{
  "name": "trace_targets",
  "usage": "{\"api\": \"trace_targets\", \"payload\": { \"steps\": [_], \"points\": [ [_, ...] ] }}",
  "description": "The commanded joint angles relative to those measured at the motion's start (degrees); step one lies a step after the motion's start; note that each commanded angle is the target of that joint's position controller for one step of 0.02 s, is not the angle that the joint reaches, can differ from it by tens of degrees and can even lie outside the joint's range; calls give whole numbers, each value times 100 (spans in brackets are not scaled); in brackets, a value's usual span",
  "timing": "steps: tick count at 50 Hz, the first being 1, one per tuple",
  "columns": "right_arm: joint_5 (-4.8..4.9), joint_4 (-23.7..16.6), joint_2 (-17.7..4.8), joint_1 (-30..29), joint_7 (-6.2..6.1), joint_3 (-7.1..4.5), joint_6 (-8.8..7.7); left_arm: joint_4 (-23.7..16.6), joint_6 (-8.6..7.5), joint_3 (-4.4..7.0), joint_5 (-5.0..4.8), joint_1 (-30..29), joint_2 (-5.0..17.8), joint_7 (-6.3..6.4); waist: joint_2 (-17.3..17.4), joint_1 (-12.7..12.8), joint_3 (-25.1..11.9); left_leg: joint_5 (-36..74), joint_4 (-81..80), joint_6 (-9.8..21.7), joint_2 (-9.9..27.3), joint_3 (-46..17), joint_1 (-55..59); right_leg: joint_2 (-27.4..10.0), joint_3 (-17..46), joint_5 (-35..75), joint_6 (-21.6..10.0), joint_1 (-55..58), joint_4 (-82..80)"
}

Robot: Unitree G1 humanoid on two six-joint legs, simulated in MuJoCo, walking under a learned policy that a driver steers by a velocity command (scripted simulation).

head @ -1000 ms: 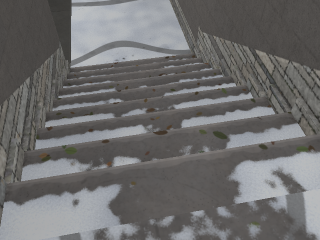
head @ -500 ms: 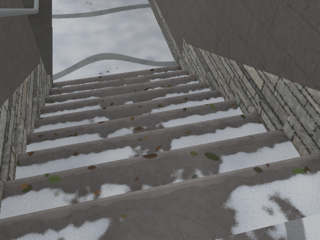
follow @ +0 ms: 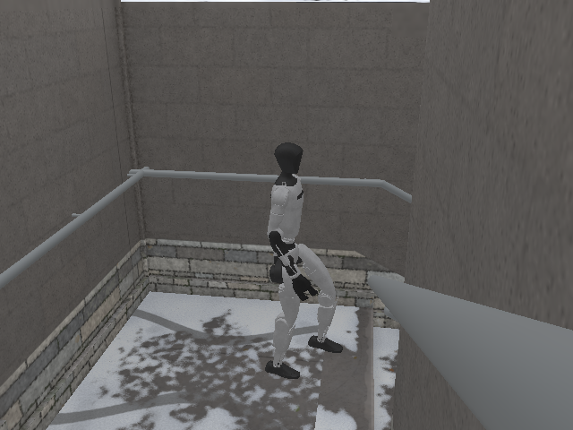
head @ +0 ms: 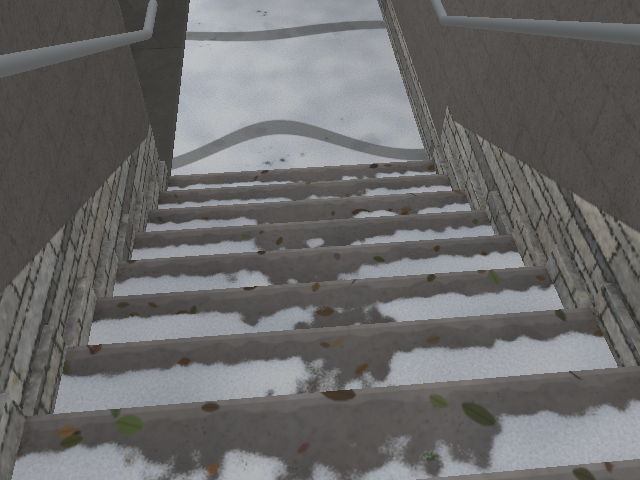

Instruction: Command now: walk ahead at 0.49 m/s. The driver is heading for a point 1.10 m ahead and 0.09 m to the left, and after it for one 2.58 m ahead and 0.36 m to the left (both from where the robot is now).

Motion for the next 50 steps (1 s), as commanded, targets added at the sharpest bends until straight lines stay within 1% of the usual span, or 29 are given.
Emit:
{"api": "trace_targets", "payload": {
  "steps": [1,5,6,7,10,11,12,13,14,15,17,24,25,26,27,28,29,34,35,36,37,38,39,40,42,45,48,49,50],
  "points": [
    [33,-252,-304,-104,-16,-49,49,-151,-100,58,-15,161,682,-90,-447,-237,411,494,-732,-41,-119,57,378,-1771,1027,1575,-1164,-312,-695],
    [97,-394,-431,-789,-76,-157,5,99,23,35,11,591,679,-29,-521,-118,431,60,-1467,99,-150,-47,-26,-2029,1083,1882,-958,987,-504],
    [474,-647,-568,-1153,-117,-193,-123,-95,116,192,-475,241,1107,243,-648,-137,658,-301,-1049,-62,-479,647,365,-1715,836,1792,-532,621,-249],
    [108,-365,-353,-946,-91,-140,-91,166,123,25,70,647,710,115,-479,-134,254,-107,-1662,110,-186,-78,516,-2074,1092,2099,-734,910,-289],
    [274,-110,-860,-133,-132,-417,-282,8,127,153,10,350,925,109,-486,-606,-183,614,-1625,597,-519,303,2644,-1528,603,3363,-375,253,853],
    [313,111,-1157,1014,-151,-499,-338,-110,27,1,21,708,385,72,456,-911,-1548,883,-1475,1529,322,-860,5235,-759,192,2504,98,-1350,2464],
    [248,542,-1268,2605,-233,-516,-307,-177,-14,-119,98,564,122,-58,1001,-1510,-2140,662,-2392,2294,1535,-3038,6757,-69,284,-1423,364,-2899,4112],
    [11,818,-1152,2885,-248,-550,-364,-427,1,68,-42,-382,525,-90,454,-1648,-1069,-160,-2810,1786,1462,-3173,6155,-281,962,-2027,129,-3902,5327],
    [384,638,-1338,1859,-261,-585,-288,-521,53,223,-561,-496,996,252,178,-1025,-216,913,-2453,1188,1294,-1982,5195,-586,488,-1552,140,-3871,5552],
    [112,597,-758,1669,-300,-464,-371,-482,32,132,18,-579,613,186,322,-1084,-266,98,-3073,1343,1185,-1887,4149,-952,1004,-1371,-8,-3401,5564],
    [105,548,-194,1363,-333,-292,-392,-617,83,57,176,-787,176,181,135,-750,137,77,-3431,1248,900,-1334,3466,-1139,946,-647,-44,-3276,5166],
    [26,839,-210,2003,-34,-191,-587,-1096,321,2,108,-1925,138,6,146,-664,289,1487,-3719,1191,522,-361,2420,-1088,348,1342,113,-2993,2837],
    [601,650,-704,1457,-192,-292,-492,-1298,443,126,-348,-2128,578,95,247,-376,394,1553,-3533,653,191,1,1766,-774,-61,1414,336,-2042,3055],
    [649,663,-751,1558,-233,-271,-465,-1300,514,102,-385,-2199,532,119,370,-427,269,1320,-3547,533,120,79,1508,-701,-82,1445,403,-1678,3083],
    [576,759,-691,1706,-252,-244,-453,-1193,572,105,-347,-1961,501,118,517,-364,224,1371,-3442,504,318,-9,1654,-811,110,1742,369,-1559,3511],
    [-352,1080,-186,2371,-41,-25,-578,-1145,462,-26,263,-1596,183,-61,276,-399,517,1062,-3242,989,548,-212,1506,-1058,613,2150,216,-2074,3842],
    [-360,1100,-309,2357,19,-97,-618,-1141,401,80,288,-1542,404,-89,200,-353,557,1257,-3033,1122,731,-336,2248,-1028,657,1665,140,-2683,3765],
    [-60,1212,-520,2571,-147,-141,-565,-1585,294,267,81,-2209,703,138,184,-581,263,2345,-1980,961,915,-415,3659,-932,310,-277,106,-2767,3186],
    [61,1183,-698,2343,-140,-236,-542,-1638,314,303,-29,-2165,676,191,286,-466,247,2592,-1804,951,897,-347,3454,-823,145,-685,48,-2143,2448],
    [545,942,-1113,2005,-295,-434,-290,-1141,348,327,-374,-1304,703,222,415,-203,136,3431,-639,635,265,30,3404,-326,-240,-402,-26,-1151,1887],
    [577,908,-981,2074,-364,-456,-189,-739,308,443,-371,-188,1000,262,-18,98,-291,2779,753,405,-54,201,2483,-616,209,926,-182,343,1522],
    [500,763,-292,2487,-359,-345,-151,-539,280,568,-329,420,1603,272,-1457,-105,-617,-1622,2927,94,-819,568,698,-2139,2187,1966,-782,1738,1184],
    [-176,470,417,2296,-4,-76,-368,-480,-107,398,148,1565,1071,96,-2050,562,-1207,-3238,3658,387,-1478,-872,-1021,-2443,3831,415,-1884,2385,469],
    [-53,104,-7,1081,1,-253,-445,-309,-265,404,287,781,819,26,-1045,375,585,-2531,3675,629,-1080,-1199,-1870,-2645,3591,-135,-1680,1136,376],
    [29,151,-160,1109,-172,-288,-388,-511,-165,218,11,-217,327,6,33,-347,229,-1593,3273,510,-422,-751,-942,-2312,2438,835,-1565,-233,554],
    [-263,221,331,1283,-118,-98,-144,-574,-60,-4,88,-353,-154,249,-421,-734,232,73,2019,228,-93,-347,-119,-1444,1192,988,-814,-1371,750],
    [-193,13,3,585,-1,-135,-314,-482,-208,-119,100,332,-62,451,-467,-340,56,2601,145,18,-176,-33,17,-993,798,767,-601,-1709,1421],
    [401,-222,-518,175,-43,-334,-125,-566,-177,194,-668,-56,1035,449,-497,-732,286,2644,-263,-76,-636,339,1296,-1097,1054,402,-534,-2541,1030],
    [456,-139,-479,168,-51,-313,-24,-623,-130,234,-724,-101,1184,434,-460,-650,188,2728,-238,-132,-657,333,1811,-1148,1083,-139,-530,-2748,1228]
  ]
}}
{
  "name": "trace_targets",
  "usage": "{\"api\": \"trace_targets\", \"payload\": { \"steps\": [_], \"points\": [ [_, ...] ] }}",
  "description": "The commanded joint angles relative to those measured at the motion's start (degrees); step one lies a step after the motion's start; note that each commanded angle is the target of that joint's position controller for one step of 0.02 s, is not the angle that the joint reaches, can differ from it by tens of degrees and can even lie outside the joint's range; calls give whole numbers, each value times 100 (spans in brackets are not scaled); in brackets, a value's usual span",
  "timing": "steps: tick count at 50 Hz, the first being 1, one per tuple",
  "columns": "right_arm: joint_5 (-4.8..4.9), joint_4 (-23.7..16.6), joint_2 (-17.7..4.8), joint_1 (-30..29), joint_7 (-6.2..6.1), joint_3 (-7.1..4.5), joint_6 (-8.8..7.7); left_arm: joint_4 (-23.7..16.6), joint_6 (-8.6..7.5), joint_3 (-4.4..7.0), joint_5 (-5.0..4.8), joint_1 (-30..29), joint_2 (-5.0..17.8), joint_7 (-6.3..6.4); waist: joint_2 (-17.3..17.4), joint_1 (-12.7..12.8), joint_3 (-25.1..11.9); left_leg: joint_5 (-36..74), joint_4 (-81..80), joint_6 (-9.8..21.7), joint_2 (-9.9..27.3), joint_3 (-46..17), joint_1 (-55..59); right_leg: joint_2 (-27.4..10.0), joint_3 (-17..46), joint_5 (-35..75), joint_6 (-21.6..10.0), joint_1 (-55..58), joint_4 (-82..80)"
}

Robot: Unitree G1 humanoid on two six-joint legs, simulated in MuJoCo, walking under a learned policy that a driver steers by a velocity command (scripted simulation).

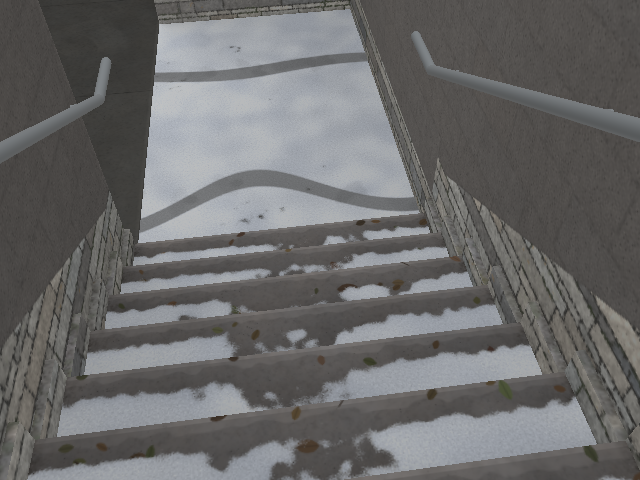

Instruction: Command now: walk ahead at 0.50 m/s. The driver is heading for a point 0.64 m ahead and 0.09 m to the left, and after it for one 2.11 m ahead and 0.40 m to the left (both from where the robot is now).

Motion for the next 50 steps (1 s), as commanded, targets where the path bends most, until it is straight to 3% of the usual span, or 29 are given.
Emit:
{"api": "trace_targets", "payload": {
  "steps": [1,2,7,8,10,11,12,13,14,15,17,18,19,21,22,23,25,30,31,32,33,34,37,39,40,41,42,45,50],
  "points": [
    [359,-158,-331,32,8,-104,258,-429,-49,273,-378,-373,1300,98,-522,-421,469,885,-705,-219,-474,605,1960,-1004,1046,1055,-611,-1842,-817],
    [-374,-274,125,6,63,165,131,-183,-137,-116,608,229,310,-70,-629,-200,961,1005,-1277,-86,110,56,1456,-1030,990,539,-756,-1989,-336],
    [-207,-490,-184,-922,-17,136,34,43,40,-148,181,1098,500,-42,-293,338,958,400,-2869,-100,238,213,902,-1357,2023,601,-976,-285,526],
    [551,-410,-276,-714,-77,-9,108,-228,228,196,-52,291,1176,172,-394,308,800,638,-2243,-225,-446,1032,2002,-1052,1220,1335,-826,-761,1325],
    [341,355,-248,1098,-117,-49,74,-42,504,150,-155,783,992,296,270,-272,403,647,-3469,-75,-263,965,3699,-438,577,1666,-718,-834,3524],
    [-278,620,-977,3046,-31,-254,-52,299,360,-223,545,1453,271,-408,987,-1311,-344,2666,-2512,1037,804,-32,6497,-289,1369,390,-157,-2700,5266],
    [-331,781,-1399,3414,88,-397,-30,224,248,-229,231,1841,64,-688,906,-1261,-1600,4130,-977,2035,2032,-755,8041,39,1358,-1926,21,-3876,7339],
    [-576,911,-1362,3528,192,-448,55,-123,154,-74,-29,1264,588,-799,113,-1406,-1307,3817,-1074,2149,2206,-1120,7751,50,1548,-1800,60,-4932,8055],
    [-426,785,-1633,2615,214,-546,37,-726,30,-4,-40,400,780,-753,116,-1106,-407,696,-1750,2246,2381,-1987,6727,-363,1259,-1173,142,-6222,7882],
    [-303,557,-1015,1916,237,-356,10,-861,25,94,76,-140,1101,-557,-310,-915,76,-1365,-2317,2085,2191,-1967,5393,-691,1231,-402,169,-6343,7493],
    [-380,224,479,862,92,147,-155,-667,195,-121,381,-270,448,-306,-805,-174,729,-1288,-2995,1471,1386,-749,2244,-1637,1544,2051,-8,-4448,4452],
    [469,585,-654,1333,-73,-150,-175,-809,507,307,58,-804,1183,-83,34,-148,719,-812,-2955,1416,1352,-845,2000,-994,743,1125,275,-3535,4515],
    [625,534,-665,1258,-190,-106,-208,-1040,629,309,21,-1278,1139,-65,-384,-32,986,-1090,-3112,1113,823,-271,1083,-1144,763,1985,438,-2818,2679],
    [412,665,-954,1486,-268,-179,-180,-528,786,161,66,-437,405,-152,461,143,524,-407,-2772,963,702,-71,885,-984,484,2879,296,-1538,2621],
    [-403,647,-223,1719,-62,63,-385,-532,470,-201,660,-253,-180,-494,70,-216,886,-1500,-2565,1281,622,90,755,-1128,675,3867,165,-2211,2610],
    [-507,924,-6,2037,-49,106,-426,-640,381,-223,734,-658,-192,-562,-123,-394,960,-2018,-2257,1348,929,-419,1812,-1412,1404,4619,132,-3364,1893],
    [-188,1241,138,3094,-169,256,-453,-1038,295,-109,604,-1957,535,-538,-74,-975,836,-2183,-1654,1452,1047,-966,3520,-1385,1252,5197,234,-5015,596],
    [-317,977,-199,2489,-22,404,-262,-1334,460,-204,493,-2494,865,-478,-79,-716,1048,-3861,-1407,1070,666,-506,381,-1102,671,5283,118,-1538,107],
    [524,693,-1136,2016,-210,23,-175,-1414,494,88,-327,-2999,1208,-387,85,-817,709,-3787,-1146,724,647,-518,899,-805,396,5255,170,-1138,-35],
    [462,713,-1116,2077,-291,31,-93,-1505,499,103,-397,-3235,1289,-314,104,-984,893,-3629,-877,625,609,-483,1273,-844,497,4943,205,-1301,-316],
    [297,767,-924,2356,-380,46,-2,-1543,466,115,-373,-3393,1199,-270,50,-1206,1126,-3554,-617,580,623,-613,1861,-996,654,4639,235,-1518,-963],
    [-189,1292,-120,3192,-290,326,-49,-1486,474,-275,709,-3188,805,-370,-457,-1242,1602,-3947,-240,700,1082,-1272,2658,-1437,1065,4183,108,-2241,-2352],
    [-372,1374,-825,3261,229,111,70,-807,220,203,283,-927,1515,-386,-701,-231,364,-2792,1908,404,219,-417,1357,-862,-20,4483,-138,1922,-1638],
    [40,1463,62,4241,579,216,-57,-452,369,426,567,1208,2172,-637,-1778,245,-2292,-6257,6299,-200,-526,26,-900,-2670,1359,7632,-1487,5437,719],
    [237,868,-241,3035,583,138,-138,-310,439,458,591,1240,2331,-690,-1539,588,-1278,-5897,7083,-245,-699,38,-2338,-3029,2784,4816,-1730,4466,-565],
    [274,593,-275,2249,379,128,-212,-364,421,481,355,345,2233,-628,-958,256,-11,-4791,6687,-142,-279,64,-3018,-2904,2625,1689,-1427,2937,-1188],
    [198,630,-115,2223,223,225,-266,-571,396,326,497,-374,1756,-594,-258,19,436,-3677,6215,51,11,-368,-2583,-2695,2117,780,-1053,1562,-1498],
    [-52,613,273,2442,31,280,-170,-635,61,-101,519,-873,480,-347,-396,-855,820,-1724,4070,323,618,-657,-1272,-2398,1482,1688,-730,-823,-1944],
    [-171,666,-9,2173,265,117,-94,-258,-113,-103,590,-357,744,-99,-522,-736,324,-325,2074,137,444,-661,-1039,-2134,458,2936,-1057,-448,-1782]
  ]
}}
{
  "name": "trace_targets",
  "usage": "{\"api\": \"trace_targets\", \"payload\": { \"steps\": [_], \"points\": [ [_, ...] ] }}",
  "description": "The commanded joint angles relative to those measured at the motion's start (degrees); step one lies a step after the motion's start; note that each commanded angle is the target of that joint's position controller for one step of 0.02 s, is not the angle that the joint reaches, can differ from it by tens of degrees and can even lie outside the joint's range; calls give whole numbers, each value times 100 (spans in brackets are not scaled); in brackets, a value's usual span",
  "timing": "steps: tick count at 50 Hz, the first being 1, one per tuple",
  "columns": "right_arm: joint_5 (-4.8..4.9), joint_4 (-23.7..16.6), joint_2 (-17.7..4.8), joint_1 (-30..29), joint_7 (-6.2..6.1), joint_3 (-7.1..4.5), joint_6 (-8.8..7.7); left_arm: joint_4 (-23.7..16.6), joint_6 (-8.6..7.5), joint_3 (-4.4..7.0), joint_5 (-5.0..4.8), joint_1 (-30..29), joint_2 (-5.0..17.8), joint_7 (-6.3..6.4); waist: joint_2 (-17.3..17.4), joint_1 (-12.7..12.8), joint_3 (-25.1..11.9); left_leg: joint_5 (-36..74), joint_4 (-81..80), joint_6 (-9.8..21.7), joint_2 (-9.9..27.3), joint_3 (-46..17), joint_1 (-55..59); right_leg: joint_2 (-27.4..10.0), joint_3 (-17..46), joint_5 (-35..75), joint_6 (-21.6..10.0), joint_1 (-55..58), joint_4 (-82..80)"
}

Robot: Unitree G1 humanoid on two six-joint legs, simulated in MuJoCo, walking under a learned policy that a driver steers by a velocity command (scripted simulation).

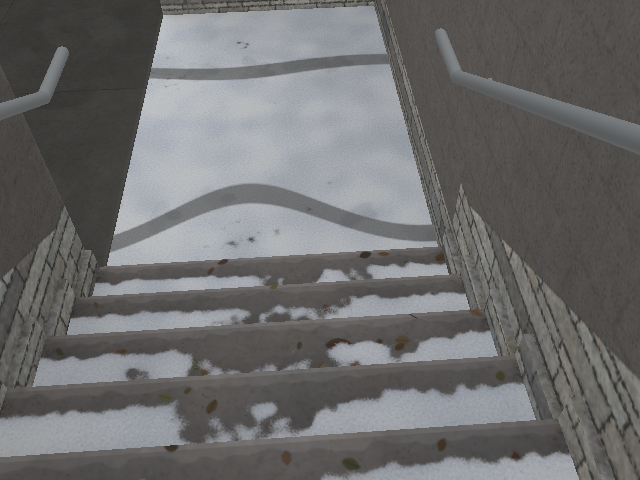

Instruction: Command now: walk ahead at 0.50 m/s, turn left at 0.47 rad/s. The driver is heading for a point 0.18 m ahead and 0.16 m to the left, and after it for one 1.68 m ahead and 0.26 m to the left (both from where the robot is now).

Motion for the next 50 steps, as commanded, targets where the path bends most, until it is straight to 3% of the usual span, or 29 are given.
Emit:
{"api": "trace_targets", "payload": {
  "steps": [1,2,4,5,8,13,19,20,22,23,24,25,27,28,29,31,33,35,37,38,39,40,41,42,43,44,45,47,50],
  "points": [
    [-131,48,65,765,125,27,8,-187,-149,-32,75,-5,236,67,-515,-287,242,791,-355,-12,247,-372,-31,-1876,1137,2457,-891,-356,-1188],
    [-196,-132,17,362,119,52,-9,13,-170,-130,82,234,-93,150,-193,-81,366,1587,-1435,-6,341,-775,-684,-1890,1143,2155,-751,378,-1035],
    [-55,-296,48,-60,51,63,43,397,-185,-175,85,1055,-63,185,-470,113,605,1823,-1754,-71,296,-725,-1144,-2151,1391,2201,-818,977,-1049],
    [4,-240,-28,-150,66,55,29,406,-181,-218,75,1126,-107,193,-163,167,696,2697,-2586,-77,235,-616,-706,-1884,852,1960,-726,757,-845],
    [8,-455,-95,-607,189,37,127,433,-180,-295,64,1099,-138,116,-505,105,905,2479,-2357,-145,248,126,624,-1766,412,2235,-566,-167,-787],
    [-116,-870,-49,-1731,91,61,272,481,-113,-194,-151,1635,-7,558,-527,623,1133,1964,-4319,-330,362,515,306,-1996,582,1691,-276,1154,274],
    [-250,-684,-59,-2219,55,18,264,535,251,145,-173,1753,284,666,-535,980,1069,893,-5591,-229,213,921,1371,-2225,652,1325,-27,1321,883],
    [-227,-478,-178,-1856,6,-48,183,505,251,186,-185,1692,313,662,-415,882,888,1036,-5669,-197,46,1096,1989,-2061,459,1348,93,1185,1405],
    [-18,48,-979,-18,-159,-454,-6,228,358,218,-30,948,569,299,151,-214,-446,3458,-5536,159,-141,1500,5725,-1292,-188,311,597,-543,3533],
    [-55,195,-1854,919,-263,-716,38,-17,371,-7,34,1276,-224,-23,855,-274,-2314,6468,-3246,1236,835,378,9172,-940,-104,-2824,1097,-2499,5507],
    [-74,394,-1992,2184,-284,-784,137,-694,248,52,-315,423,43,-206,790,-1031,-3561,6942,-3228,2152,1912,-1132,10138,-715,542,-4174,1253,-3268,7659],
    [-63,357,-1658,2285,-385,-777,125,-1201,71,135,-599,-930,332,-233,302,-1346,-2625,5788,-3585,2002,2003,-1496,9652,-799,959,-4198,1224,-4739,8031],
    [101,-196,-1138,669,-348,-598,38,-1554,-89,192,-479,-1382,757,50,-206,-571,-1111,3988,-3991,1794,1756,-874,6455,-1253,1277,-3708,1068,-4601,7329],
    [-53,-198,-747,556,-236,-467,56,-1378,-42,232,-315,-940,830,197,-518,-186,-398,3790,-4197,1690,1757,-572,4351,-1491,1496,-3066,966,-3367,6191],
    [16,-460,-728,50,-206,-422,-55,-1163,40,204,-354,-341,457,319,-349,351,89,3537,-4578,1638,1324,-128,2767,-1271,1338,-2024,891,-2427,5419],
    [164,-841,-707,-413,-169,-307,-248,-972,198,184,-418,256,301,247,-80,552,169,2309,-5026,1624,959,-7,1279,-800,1261,304,700,-1649,4250],
    [48,-1020,-1042,-576,-54,-312,-196,-918,302,202,-295,272,343,-33,232,610,-102,1970,-4961,1455,804,-70,951,-700,1103,1261,729,-1111,3543],
    [-102,-895,-706,-929,116,-157,-85,-417,308,143,-223,1061,211,-377,37,976,-217,1336,-4310,804,544,300,156,-782,1269,2538,786,135,3709],
    [139,-1016,-668,-1998,273,-2,-22,-249,144,303,-312,1732,495,-574,-21,1515,-303,1151,-3710,118,200,682,-627,-550,1016,2062,1089,1577,3605],
    [296,-1014,-726,-2246,289,21,3,-342,28,375,-416,1574,666,-587,-176,1537,-357,957,-3374,-164,138,750,-311,-420,914,1698,1236,1807,2987],
    [550,-887,-1002,-1439,-223,-210,290,-678,413,71,-694,610,98,-105,394,1074,-721,289,-3434,-196,116,1083,1915,-8,446,203,891,463,504],
    [683,-770,-523,-233,-453,-110,484,-989,528,64,-647,-603,381,60,-612,-200,-339,-324,-2889,-290,-122,748,2545,-551,1308,1965,571,187,-96],
    [337,-474,-1444,1187,-213,-459,422,-1412,223,510,-631,-1807,2038,-193,-2182,-1043,-21,-2901,-2854,-557,-234,836,2707,-784,1944,2356,-239,-308,-144],
    [262,-501,-1491,819,-244,-542,325,-1617,61,567,-511,-1985,1744,-179,-1072,-763,-409,-3885,-2466,-576,-285,1102,2613,-934,1857,1594,-524,-221,-357],
    [194,-975,-1467,-535,-280,-550,228,-1272,-51,728,-461,-921,1965,-286,-1333,-5,304,-4480,-2225,-506,-859,1421,1584,-1459,3453,-1065,-1218,-727,-1219],
    [185,-948,-1026,-942,-293,-441,140,-872,-88,749,-424,154,1770,-239,-1618,462,597,-4532,-2039,-441,-790,1080,1016,-1829,4504,-1970,-1621,-276,-1626],
    [190,-755,-464,-855,-297,-250,48,-762,-68,685,-386,360,1286,-190,-1122,569,781,-3973,-2020,-421,-697,780,1044,-1779,4446,-2056,-1528,-106,-1467],
    [259,-690,14,-1037,-295,-107,-83,-750,37,697,-473,48,1071,-175,-919,384,710,-3471,-2526,-397,-764,944,2025,-1515,3870,-1855,-1530,-504,-1261],
    [169,-733,-192,-590,-288,-128,-232,-1051,141,661,-370,-941,971,-106,-865,-314,266,-2368,-3517,-180,-1032,1094,4275,-1072,3302,-359,-1556,-1419,-328]
  ]
}}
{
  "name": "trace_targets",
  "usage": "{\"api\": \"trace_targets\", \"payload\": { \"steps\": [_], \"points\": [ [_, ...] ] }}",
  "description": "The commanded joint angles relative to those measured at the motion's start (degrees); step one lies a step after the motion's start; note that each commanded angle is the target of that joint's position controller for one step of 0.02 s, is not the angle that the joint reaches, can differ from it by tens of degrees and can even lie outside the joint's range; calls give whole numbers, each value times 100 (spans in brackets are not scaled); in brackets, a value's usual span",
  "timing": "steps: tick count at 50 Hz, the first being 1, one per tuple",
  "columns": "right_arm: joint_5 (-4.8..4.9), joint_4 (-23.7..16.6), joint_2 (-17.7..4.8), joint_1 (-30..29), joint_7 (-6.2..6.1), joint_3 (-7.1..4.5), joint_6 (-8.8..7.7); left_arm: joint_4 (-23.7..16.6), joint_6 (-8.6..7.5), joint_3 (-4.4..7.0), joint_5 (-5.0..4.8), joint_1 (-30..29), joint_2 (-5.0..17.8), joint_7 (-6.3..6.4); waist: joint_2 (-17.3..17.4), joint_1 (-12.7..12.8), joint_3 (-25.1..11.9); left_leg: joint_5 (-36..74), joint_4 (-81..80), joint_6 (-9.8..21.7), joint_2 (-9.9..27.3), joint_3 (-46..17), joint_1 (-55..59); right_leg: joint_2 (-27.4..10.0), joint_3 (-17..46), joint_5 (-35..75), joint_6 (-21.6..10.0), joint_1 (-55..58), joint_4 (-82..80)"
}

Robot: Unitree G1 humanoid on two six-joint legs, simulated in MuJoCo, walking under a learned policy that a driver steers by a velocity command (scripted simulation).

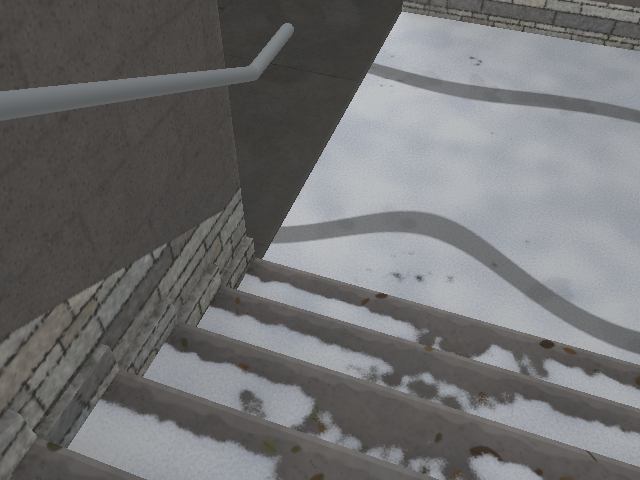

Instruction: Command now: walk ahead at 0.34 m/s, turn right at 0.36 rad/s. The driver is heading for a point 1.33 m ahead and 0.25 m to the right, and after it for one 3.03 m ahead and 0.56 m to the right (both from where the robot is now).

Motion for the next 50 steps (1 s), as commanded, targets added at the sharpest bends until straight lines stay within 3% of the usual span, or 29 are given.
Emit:
{"api": "trace_targets", "payload": {
  "steps": [1,2,3,4,7,8,10,14,17,21,22,23,24,25,26,27,28,30,32,34,36,37,43,44,46,47,48,49,50],
  "points": [
    [-111,-70,-330,1138,-64,-73,-220,-735,-72,174,130,-1591,760,38,-134,-1322,210,845,-819,268,-7,-188,2349,-653,1671,1008,-1089,-1876,-417],
    [-253,217,-785,2250,-189,-199,-264,-806,-131,142,150,-1582,514,8,596,-1653,-208,2205,-1024,782,925,-1261,3559,-9,1149,723,-550,-2732,1396],
    [-467,506,-1057,3230,-122,-223,-258,-831,-243,-14,12,-1018,-129,19,1218,-1627,-310,3402,-1770,2200,2465,-3573,4029,741,1058,-752,-163,-4080,2994],
    [-539,580,-853,2872,50,-172,-153,-760,-276,-14,12,-921,41,89,377,-1331,767,3414,-2303,2609,3242,-3965,3382,348,1713,-105,-74,-4986,3288],
    [-209,153,318,1048,95,136,-106,-357,-33,-65,275,-603,32,93,138,-623,510,3363,-2057,1414,1877,-1255,1946,-280,819,1268,196,-3747,2971],
    [-287,20,811,605,-33,309,-60,-228,43,-185,413,-437,-151,-30,336,-411,478,3326,-2019,1053,1588,-831,1167,-488,718,2001,174,-3158,2722],
    [-429,11,879,497,-287,477,-105,-237,46,-253,384,-721,-131,-305,312,-521,490,2528,-1959,791,1296,-200,491,-685,555,3710,242,-2748,1624],
    [-472,753,179,1812,-242,462,-253,-522,-24,-316,196,-1776,-2,-255,425,-814,621,1716,-1359,772,1216,294,-457,-548,-95,5368,370,-1302,-168],
    [-417,846,77,1773,-12,481,-235,-825,129,-336,347,-2263,174,-129,420,-660,1102,1618,-1075,814,1776,-149,-335,-608,-76,4423,233,-1228,-441],
    [-210,1137,-383,2072,-157,286,-50,-731,94,-365,407,-2634,215,-86,190,-977,1172,1908,52,695,1887,-207,1067,-506,-436,3251,306,-1186,-1575],
    [-315,1138,-524,2017,-124,224,52,-459,46,-298,312,-2076,317,-62,39,-745,1000,2314,768,631,1738,-18,1082,-351,-705,3447,322,-466,-1934],
    [-655,1095,-683,1783,58,173,136,110,-28,-145,233,-510,536,-54,120,-113,528,3401,1993,447,1628,322,524,-112,-963,4184,255,1281,-1400],
    [-668,1159,-420,1998,225,232,150,410,-89,179,260,411,1321,-30,-681,296,55,2311,3754,89,1221,465,-826,-188,-747,5006,-170,3009,-1590],
    [-514,1137,383,2987,440,342,103,785,-28,256,377,1782,1753,22,-1680,135,-1915,-1908,6450,-367,269,410,-2005,-1175,767,7608,-1452,5684,-140],
    [-177,375,100,1497,482,289,-72,1073,-135,271,428,2302,1736,0,-839,726,-1524,-2003,7147,-434,-62,-140,-3562,-1520,1980,7883,-1697,6091,-543],
    [42,-359,-84,10,362,266,-278,929,-254,311,243,1745,1627,-24,-781,1034,-499,-1939,7028,-364,161,-444,-5174,-1808,2568,5170,-1841,5452,-1095],
    [0,-510,-371,-268,219,203,-329,655,-215,72,127,715,876,-50,222,551,-35,-1163,5898,-171,690,-901,-5125,-1879,2662,2901,-1479,4221,-1369],
    [-336,-249,-194,418,-44,221,-246,230,-232,-394,313,-783,-89,-95,836,-635,747,845,3367,171,1299,-1450,-3196,-1602,2071,2832,-1239,591,-1606],
    [-407,-116,122,563,-90,298,8,-98,-276,-428,166,-1294,219,-94,-61,-868,906,1513,2244,-49,1123,-929,-1545,-1170,1723,2792,-1553,-1736,-2108],
    [-348,43,328,1145,88,468,121,126,-327,-430,275,-772,338,-100,92,-996,489,3013,2329,-109,875,-528,-465,-532,1109,2656,-1177,-2748,-1247],
    [-396,52,102,713,155,462,37,38,-430,-459,304,-455,113,103,635,-473,269,5638,228,-175,856,-638,-619,62,478,1539,-706,-2305,-462],
    [-343,-101,-36,410,155,439,67,-20,-413,-507,366,-587,200,103,202,-564,327,6067,-93,-172,796,-466,176,185,441,824,-509,-3023,-341],
    [-320,-268,-462,-681,159,324,115,164,-154,-483,145,361,586,56,24,-9,960,3441,-1609,-98,847,-422,-1033,-910,2103,1115,-883,-314,910],
    [-185,-36,-505,-288,145,271,47,111,-63,-447,133,148,681,47,282,-178,837,3532,-2206,14,758,-210,-426,-797,1869,1598,-777,-178,1422],
    [-74,839,-1144,2681,123,-98,-156,147,-15,-354,544,77,795,-415,890,-1287,-285,4798,-1227,790,534,-29,3463,33,678,3684,-149,-1821,4241],
    [-190,849,-1584,3391,247,-174,-45,14,-30,-480,430,824,50,-559,2232,-1093,-1827,7821,-138,2600,1921,-1898,5827,891,-13,-1433,573,-3593,7554],
    [-417,911,-1518,3502,344,-242,14,-636,-74,-542,192,-94,230,-540,1339,-1714,-1537,6130,-802,2875,2497,-3597,6381,921,96,-2041,780,-5816,8297],
    [-432,809,-1410,2846,302,-287,-18,-1080,-54,-506,-5,-997,413,-323,701,-1686,-414,3129,-1385,2610,2874,-4458,5400,470,513,-1308,839,-7021,7682],
    [-426,734,-570,2047,298,-4,0,-965,-24,-505,103,-1165,503,-104,-507,-1221,174,1755,-1682,2016,2534,-3748,3587,-87,725,-45,622,-6433,6731]
  ]
}}
Velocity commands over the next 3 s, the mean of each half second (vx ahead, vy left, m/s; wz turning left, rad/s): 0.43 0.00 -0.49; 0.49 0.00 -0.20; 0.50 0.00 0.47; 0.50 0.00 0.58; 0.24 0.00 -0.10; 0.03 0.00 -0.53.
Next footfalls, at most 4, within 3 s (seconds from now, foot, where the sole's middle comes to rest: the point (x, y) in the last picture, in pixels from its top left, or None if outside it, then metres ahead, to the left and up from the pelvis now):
0.48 right None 0.26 -0.20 -0.91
0.90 left None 0.58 -0.11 -1.06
1.36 right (491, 464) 0.79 -0.38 -1.21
1.96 left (395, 371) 1.15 -0.12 -1.36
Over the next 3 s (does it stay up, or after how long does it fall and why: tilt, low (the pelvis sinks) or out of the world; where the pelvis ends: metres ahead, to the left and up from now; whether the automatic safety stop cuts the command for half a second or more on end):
stays up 1.43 -0.18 -0.74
